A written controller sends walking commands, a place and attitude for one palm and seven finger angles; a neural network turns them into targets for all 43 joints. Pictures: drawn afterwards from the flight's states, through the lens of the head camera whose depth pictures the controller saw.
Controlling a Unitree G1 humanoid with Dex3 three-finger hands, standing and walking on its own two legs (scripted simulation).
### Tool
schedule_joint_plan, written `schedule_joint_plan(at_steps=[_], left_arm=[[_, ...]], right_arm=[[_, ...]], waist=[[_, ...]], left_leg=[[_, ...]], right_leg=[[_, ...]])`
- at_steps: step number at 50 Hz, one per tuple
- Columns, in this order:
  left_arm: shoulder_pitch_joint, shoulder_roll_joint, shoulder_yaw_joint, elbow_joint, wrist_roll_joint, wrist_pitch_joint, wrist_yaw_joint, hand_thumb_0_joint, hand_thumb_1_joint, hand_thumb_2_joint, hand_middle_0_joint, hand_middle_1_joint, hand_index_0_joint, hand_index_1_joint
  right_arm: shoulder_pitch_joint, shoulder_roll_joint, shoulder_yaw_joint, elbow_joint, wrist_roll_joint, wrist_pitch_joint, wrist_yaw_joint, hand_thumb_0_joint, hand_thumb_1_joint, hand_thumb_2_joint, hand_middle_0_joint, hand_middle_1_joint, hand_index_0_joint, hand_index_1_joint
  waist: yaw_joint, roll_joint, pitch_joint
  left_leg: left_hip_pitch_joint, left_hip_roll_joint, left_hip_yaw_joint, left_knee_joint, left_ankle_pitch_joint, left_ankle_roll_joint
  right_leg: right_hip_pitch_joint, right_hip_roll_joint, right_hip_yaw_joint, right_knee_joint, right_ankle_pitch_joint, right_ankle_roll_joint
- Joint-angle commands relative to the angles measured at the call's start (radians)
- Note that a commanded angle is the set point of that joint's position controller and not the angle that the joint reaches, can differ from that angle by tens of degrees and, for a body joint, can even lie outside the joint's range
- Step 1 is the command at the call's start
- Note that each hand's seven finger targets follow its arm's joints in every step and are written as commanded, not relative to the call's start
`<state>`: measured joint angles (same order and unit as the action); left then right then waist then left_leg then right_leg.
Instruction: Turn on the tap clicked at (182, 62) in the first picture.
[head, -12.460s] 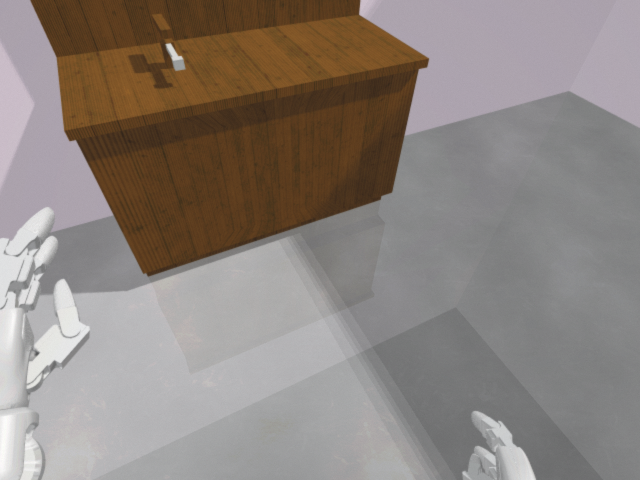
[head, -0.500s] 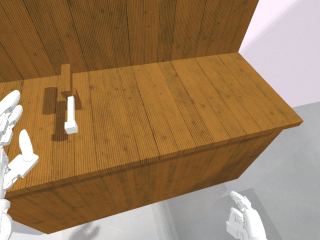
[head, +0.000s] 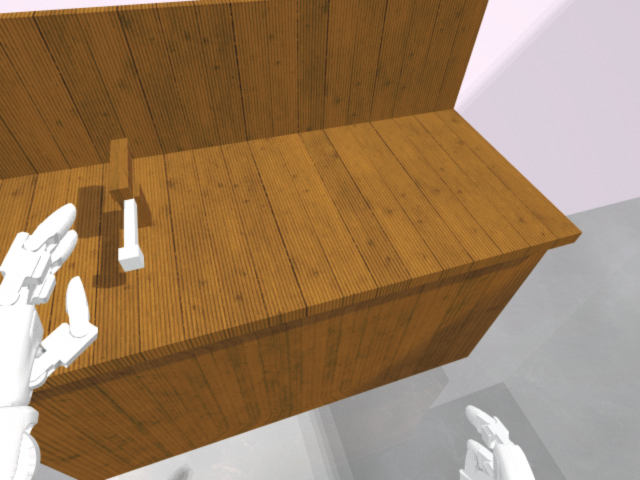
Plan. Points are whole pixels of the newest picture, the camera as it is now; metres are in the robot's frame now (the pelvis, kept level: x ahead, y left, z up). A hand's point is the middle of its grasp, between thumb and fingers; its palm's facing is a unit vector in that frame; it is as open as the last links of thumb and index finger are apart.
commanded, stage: come to a stop and stand still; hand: left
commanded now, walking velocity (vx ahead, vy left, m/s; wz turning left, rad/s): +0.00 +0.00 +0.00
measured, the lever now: (131, 258) +0.40 +0.32 +0.01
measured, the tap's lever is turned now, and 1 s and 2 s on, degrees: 0 0 0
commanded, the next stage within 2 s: look again from close up in 1.22 s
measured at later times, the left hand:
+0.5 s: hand (95, 344) +0.21 +0.23 +0.13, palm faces +0.29 -0.85 -0.43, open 7.4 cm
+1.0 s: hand (58, 307) +0.23 +0.26 +0.16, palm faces +0.37 -0.86 -0.36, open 7.4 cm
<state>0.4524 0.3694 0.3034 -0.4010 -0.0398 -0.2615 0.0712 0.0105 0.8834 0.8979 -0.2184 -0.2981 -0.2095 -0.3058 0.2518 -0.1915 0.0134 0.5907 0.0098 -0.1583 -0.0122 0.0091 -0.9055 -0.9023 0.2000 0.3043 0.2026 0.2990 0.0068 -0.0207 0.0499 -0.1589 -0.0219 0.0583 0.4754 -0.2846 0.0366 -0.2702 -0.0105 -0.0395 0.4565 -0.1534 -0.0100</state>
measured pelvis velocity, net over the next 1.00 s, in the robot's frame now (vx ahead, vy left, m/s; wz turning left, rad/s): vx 0.01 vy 0.02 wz -0.01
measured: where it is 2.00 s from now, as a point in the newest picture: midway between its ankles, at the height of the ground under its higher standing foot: outside the picture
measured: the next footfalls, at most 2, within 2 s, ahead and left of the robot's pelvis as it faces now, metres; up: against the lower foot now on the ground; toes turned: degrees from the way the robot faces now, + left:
none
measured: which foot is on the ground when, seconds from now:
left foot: down 0.00-1.00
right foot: down 0.00-1.00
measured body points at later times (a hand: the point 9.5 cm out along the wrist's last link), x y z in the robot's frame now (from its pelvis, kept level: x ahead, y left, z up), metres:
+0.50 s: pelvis -0.01 -0.01 +0.00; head +0.01 -0.01 +0.45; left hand +0.19 +0.28 +0.15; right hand +0.13 -0.23 -0.09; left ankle -0.01 +0.09 -0.74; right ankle +0.06 -0.11 -0.74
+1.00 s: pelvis +0.01 +0.02 +0.00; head +0.03 +0.04 +0.45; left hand +0.20 +0.31 +0.18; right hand +0.20 -0.20 -0.06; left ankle -0.01 +0.09 -0.74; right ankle +0.06 -0.11 -0.74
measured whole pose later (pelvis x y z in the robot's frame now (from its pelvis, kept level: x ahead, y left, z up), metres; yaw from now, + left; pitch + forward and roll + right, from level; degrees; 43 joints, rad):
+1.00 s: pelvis +0.01 +0.02 +0.00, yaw -1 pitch -2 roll -1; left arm 0.39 0.36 0.35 -0.47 -0.03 -0.21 0.09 0.01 0.89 0.90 -0.22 -0.30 -0.21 -0.31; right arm 0.19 -0.19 0.03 0.56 0.00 -0.15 -0.02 0.01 -0.91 -0.90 0.20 0.30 0.20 0.30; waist 0.04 -0.04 0.08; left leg -0.15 -0.03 0.07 0.46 -0.29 0.05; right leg -0.25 -0.01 -0.02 0.41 -0.13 0.01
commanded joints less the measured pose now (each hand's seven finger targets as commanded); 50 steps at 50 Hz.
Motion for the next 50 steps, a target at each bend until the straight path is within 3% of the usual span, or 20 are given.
schedule_joint_plan(at_steps=[1,5,6,7,8,10,12,16,17,19,21,22,23,25,31,40,42,43,47,50], left_arm=[[-0.185,0.211,0.211,-0.201,-0.023,-0.074,0.048,0.0,0.9,0.9,-0.2,-0.3,-0.2,-0.3],[-0.205,0.138,0.12,-0.22,-0.013,-0.079,0.043,0.0,0.9,0.9,-0.2,-0.3,-0.2,-0.3],[-1.175,0.907,0.652,-0.461,0.155,-0.161,0.042,0.0,0.9,0.9,-0.2,-0.3,-0.2,-0.3],[-0.904,0.506,0.413,-0.122,0.062,-0.107,0.023,0.0,0.9,0.9,-0.2,-0.3,-0.2,-0.3],[-0.599,0.278,0.245,-0.033,0.035,-0.093,-0.001,0.0,0.9,0.9,-0.2,-0.3,-0.2,-0.3],[-0.382,0.102,0.086,0.044,0.01,-0.056,-0.019,0.0,0.9,0.9,-0.2,-0.3,-0.2,-0.3],[-0.166,0.0,0.022,0.017,-0.009,-0.026,-0.02,0.0,0.9,0.9,-0.2,-0.3,-0.2,-0.3],[-0.083,0.165,0.169,-0.083,0.0,-0.003,0.011,0.0,0.9,0.9,-0.2,-0.3,-0.2,-0.3],[-0.069,0.252,0.266,-0.092,-0.001,0.003,0.028,0.0,0.9,0.9,-0.2,-0.3,-0.2,-0.3],[-0.112,0.239,0.274,-0.114,-0.014,0.001,0.022,0.0,0.9,0.9,-0.2,-0.3,-0.2,-0.3],[-0.169,0.234,0.266,-0.181,-0.013,-0.011,0.021,0.0,0.9,0.9,-0.2,-0.3,-0.2,-0.3],[-0.244,0.282,0.285,-0.271,-0.004,-0.02,0.03,0.0,0.9,0.9,-0.2,-0.3,-0.2,-0.3],[-0.246,0.229,0.235,-0.262,-0.004,-0.027,0.028,0.0,0.9,0.9,-0.2,-0.3,-0.2,-0.3],[-0.27,0.21,0.2,-0.286,0.008,-0.035,0.033,0.0,0.9,0.9,-0.2,-0.3,-0.2,-0.3],[-0.176,0.131,0.126,-0.2,0.013,-0.023,0.042,0.0,0.9,0.9,-0.2,-0.3,-0.2,-0.3],[-0.126,0.163,0.166,-0.188,0.003,-0.017,0.037,0.0,0.9,0.9,-0.2,-0.3,-0.2,-0.3],[-0.147,0.202,0.19,-0.258,0.004,-0.022,0.037,0.0,0.9,0.9,-0.2,-0.3,-0.2,-0.3],[-0.148,0.162,0.155,-0.269,0.001,-0.022,0.035,0.0,0.9,0.9,-0.2,-0.3,-0.2,-0.3],[-0.162,0.188,0.167,-0.343,0.003,-0.022,0.04,0.0,0.9,0.9,-0.2,-0.3,-0.2,-0.3],[-0.15,0.154,0.146,-0.285,0.002,-0.011,0.042,0.0,0.9,0.9,-0.2,-0.3,-0.2,-0.3]], right_arm=[[-0.109,-0.12,-0.042,-0.174,0.006,-0.064,-0.024,0.0,-0.9,-0.9,0.2,0.3,0.2,0.3],[-0.091,-0.129,-0.042,-0.157,0.002,-0.094,-0.019,0.0,-0.9,-0.9,0.2,0.3,0.2,0.3],[0.02,-0.159,-0.017,-0.097,-0.073,-0.122,-0.017,0.0,-0.9,-0.9,0.2,0.3,0.2,0.3],[-0.087,-0.078,-0.016,-0.064,0.003,-0.102,0.001,0.0,-0.9,-0.9,0.2,0.3,0.2,0.3],[-0.078,-0.096,-0.034,-0.088,-0.015,-0.099,0.01,0.0,-0.9,-0.9,0.2,0.3,0.2,0.3],[-0.069,-0.131,-0.058,-0.126,0.009,-0.098,0.021,0.0,-0.9,-0.9,0.2,0.3,0.2,0.3],[-0.064,-0.12,-0.058,-0.144,0.029,-0.074,0.048,0.0,-0.9,-0.9,0.2,0.3,0.2,0.3],[-0.093,-0.129,-0.053,-0.185,0.027,-0.039,0.026,0.0,-0.9,-0.9,0.2,0.3,0.2,0.3],[-0.108,-0.136,-0.053,-0.184,0.027,-0.026,0.014,0.0,-0.9,-0.9,0.2,0.3,0.2,0.3],[-0.133,-0.11,-0.035,-0.211,0.022,-0.019,-0.011,0.0,-0.9,-0.9,0.2,0.3,0.2,0.3],[-0.13,-0.111,-0.029,-0.204,0.01,-0.024,-0.024,0.0,-0.9,-0.9,0.2,0.3,0.2,0.3],[-0.138,-0.117,-0.026,-0.2,0.003,-0.026,-0.027,0.0,-0.9,-0.9,0.2,0.3,0.2,0.3],[-0.135,-0.112,-0.024,-0.194,-0.002,-0.034,-0.031,0.0,-0.9,-0.9,0.2,0.3,0.2,0.3],[-0.118,-0.113,-0.02,-0.184,-0.003,-0.06,-0.026,0.0,-0.9,-0.9,0.2,0.3,0.2,0.3],[-0.085,-0.126,-0.036,-0.146,-0.007,-0.09,-0.016,0.0,-0.9,-0.9,0.2,0.3,0.2,0.3],[-0.114,-0.132,-0.041,-0.173,0.001,-0.041,-0.02,0.0,-0.9,-0.9,0.2,0.3,0.2,0.3],[-0.132,-0.128,-0.036,-0.176,0.001,-0.04,-0.019,0.0,-0.9,-0.9,0.2,0.3,0.2,0.3],[-0.126,-0.127,-0.038,-0.183,-0.002,-0.039,-0.019,0.0,-0.9,-0.9,0.2,0.3,0.2,0.3],[-0.131,-0.127,-0.037,-0.183,-0.002,-0.043,-0.016,0.0,-0.9,-0.9,0.2,0.3,0.2,0.3],[-0.117,-0.127,-0.042,-0.177,-0.004,-0.034,-0.017,0.0,-0.9,-0.9,0.2,0.3,0.2,0.3]], waist=[[0.027,0.093,-0.089],[0.029,0.085,-0.108],[0.027,0.052,0.02],[0.024,0.293,-0.095],[0.024,0.238,-0.114],[0.031,0.296,-0.139],[0.036,0.236,-0.149],[0.043,-0.215,-0.12],[0.042,-0.24,-0.127],[0.032,-0.313,-0.104],[0.021,-0.14,-0.097],[0.021,0.024,-0.101],[0.02,0.149,-0.098],[0.032,0.238,-0.123],[0.031,0.005,-0.147],[0.028,0.016,-0.138],[0.029,0.067,-0.16],[0.025,0.071,-0.169],[0.029,0.135,-0.191],[0.027,0.1,-0.173]], left_leg=[[-0.163,0.081,-0.103,-0.135,-0.005,-0.007],[-0.108,0.07,-0.079,-0.119,0.004,-0.005],[-0.224,0.083,-0.04,-0.018,0.109,0.001],[-0.036,0.146,-0.089,-0.071,0.263,-0.034],[0.011,0.118,-0.087,-0.107,0.323,-0.075],[-0.034,0.117,-0.058,-0.104,0.228,-0.05],[-0.081,0.119,-0.053,-0.131,0.126,-0.024],[-0.143,0.093,-0.067,-0.123,-0.082,-0.015],[-0.12,0.083,-0.061,-0.119,-0.077,-0.014],[-0.114,0.066,-0.058,-0.09,-0.09,-0.01],[-0.086,0.063,-0.048,-0.091,-0.099,-0.001],[-0.07,0.07,-0.047,-0.118,-0.092,0.002],[-0.1,0.081,-0.045,-0.136,-0.121,0.007],[-0.136,0.08,-0.035,-0.137,-0.113,0.01],[-0.06,0.049,-0.037,-0.07,0.011,-0.015],[-0.074,0.085,-0.062,-0.122,0.211,-0.03],[-0.051,0.082,-0.056,-0.113,0.275,-0.033],[-0.037,0.084,-0.06,-0.11,0.307,-0.037],[-0.007,0.087,-0.054,-0.101,0.392,-0.054],[-0.021,0.096,-0.064,-0.111,0.349,-0.062]], right_leg=[[0.168,-0.073,0.119,-0.078,-0.04,-0.017],[0.16,-0.069,0.134,-0.11,-0.047,-0.014],[0.057,-0.044,0.136,-0.087,0.042,0.003],[-0.002,-0.136,0.059,0.007,0.019,-0.087],[0.029,-0.065,0.061,0.051,0.086,-0.074],[0.099,-0.054,0.09,0.04,0.08,-0.046],[0.167,-0.055,0.073,0.031,0.085,-0.026],[0.156,-0.053,0.108,-0.11,-0.113,-0.004],[0.132,-0.056,0.119,-0.13,-0.159,-0.009],[0.07,-0.077,0.139,-0.179,-0.258,-0.007],[0.027,-0.086,0.174,-0.185,-0.29,-0.016],[0.025,-0.074,0.177,-0.157,-0.262,-0.021],[0.058,-0.07,0.163,-0.134,-0.23,-0.021],[0.145,-0.054,0.147,-0.096,-0.118,-0.018],[0.133,-0.077,0.171,-0.162,-0.054,-0.02],[0.185,-0.049,0.08,-0.067,0.197,-0.009],[0.198,-0.046,0.065,-0.046,0.255,-0.009],[0.198,-0.046,0.062,-0.037,0.264,-0.013],[0.204,-0.035,0.041,-0.008,0.299,-0.012],[0.197,-0.034,0.042,-0.021,0.255,-0.011]])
